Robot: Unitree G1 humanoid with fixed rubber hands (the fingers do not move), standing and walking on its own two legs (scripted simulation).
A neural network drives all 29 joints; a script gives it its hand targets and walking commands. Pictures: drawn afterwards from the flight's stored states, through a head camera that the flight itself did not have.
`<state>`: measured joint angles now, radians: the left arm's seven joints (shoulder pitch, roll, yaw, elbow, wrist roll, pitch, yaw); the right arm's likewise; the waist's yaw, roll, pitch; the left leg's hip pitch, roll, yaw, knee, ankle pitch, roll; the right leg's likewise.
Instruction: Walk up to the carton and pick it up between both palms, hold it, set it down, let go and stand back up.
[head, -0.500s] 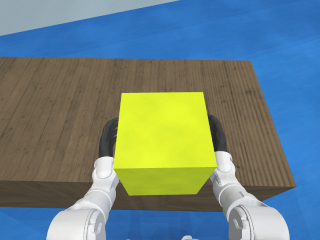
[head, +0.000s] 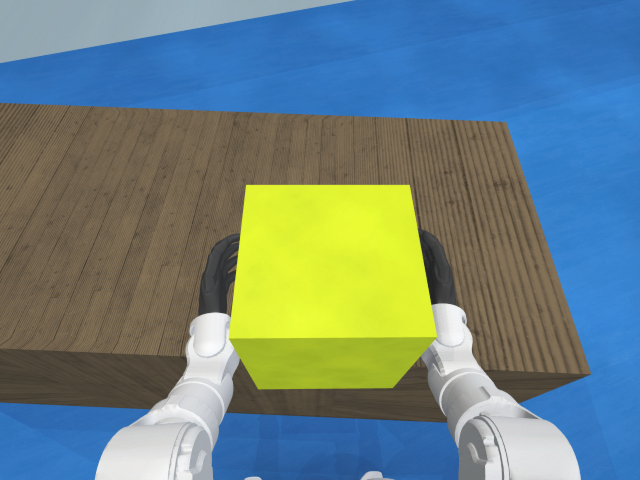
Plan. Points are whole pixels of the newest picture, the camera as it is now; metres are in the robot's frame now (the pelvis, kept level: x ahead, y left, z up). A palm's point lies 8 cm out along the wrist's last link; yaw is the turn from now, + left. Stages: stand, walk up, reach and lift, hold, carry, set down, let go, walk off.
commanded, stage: reach and lift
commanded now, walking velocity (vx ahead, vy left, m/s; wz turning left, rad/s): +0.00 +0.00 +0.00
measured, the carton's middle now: (326, 296) +0.37 -0.03 -0.04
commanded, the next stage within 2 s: none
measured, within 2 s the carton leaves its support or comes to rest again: leaves its support in 0.14 s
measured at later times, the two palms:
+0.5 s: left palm (203, 288) +0.36 +0.12 +0.03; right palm (449, 289) +0.33 -0.17 +0.04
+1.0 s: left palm (186, 259) +0.38 +0.13 +0.07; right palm (447, 257) +0.35 -0.16 +0.08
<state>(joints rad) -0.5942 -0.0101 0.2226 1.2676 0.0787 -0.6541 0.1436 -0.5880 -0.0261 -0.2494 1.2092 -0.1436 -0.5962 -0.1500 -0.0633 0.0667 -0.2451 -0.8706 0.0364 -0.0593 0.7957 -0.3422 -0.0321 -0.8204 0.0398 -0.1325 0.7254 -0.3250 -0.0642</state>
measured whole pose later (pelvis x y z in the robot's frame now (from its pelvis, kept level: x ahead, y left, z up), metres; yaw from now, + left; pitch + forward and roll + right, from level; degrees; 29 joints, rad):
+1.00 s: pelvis +0.01 +0.02 +0.04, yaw +0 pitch +14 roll -1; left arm -0.48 0.02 0.04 0.92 -0.02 -0.37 0.17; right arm -0.42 -0.05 -0.04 0.78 0.07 -0.29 -0.19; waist -0.08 0.03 -0.21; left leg -0.51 0.01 -0.03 0.51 -0.24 0.00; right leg -0.46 0.02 -0.10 0.43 -0.21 -0.03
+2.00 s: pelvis -0.03 +0.03 +0.05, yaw +0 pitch -4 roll -1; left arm -0.60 -0.04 0.24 0.33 0.25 0.47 0.02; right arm -0.58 0.04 -0.20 0.59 -0.01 0.18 -0.15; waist -0.04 -0.08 0.00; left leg -0.15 -0.01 -0.01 0.36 -0.15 0.02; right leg -0.12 0.01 -0.08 0.31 -0.13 -0.02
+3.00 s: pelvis -0.01 +0.03 +0.05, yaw +0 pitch -9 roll -1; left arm -0.54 -0.05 0.23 0.12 0.30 0.62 0.00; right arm -0.55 -0.01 -0.08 0.50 0.14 0.25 -0.19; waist -0.08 -0.06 0.06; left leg -0.02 -0.01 -0.01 0.37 -0.20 0.02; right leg 0.03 0.01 -0.08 0.28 -0.16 -0.01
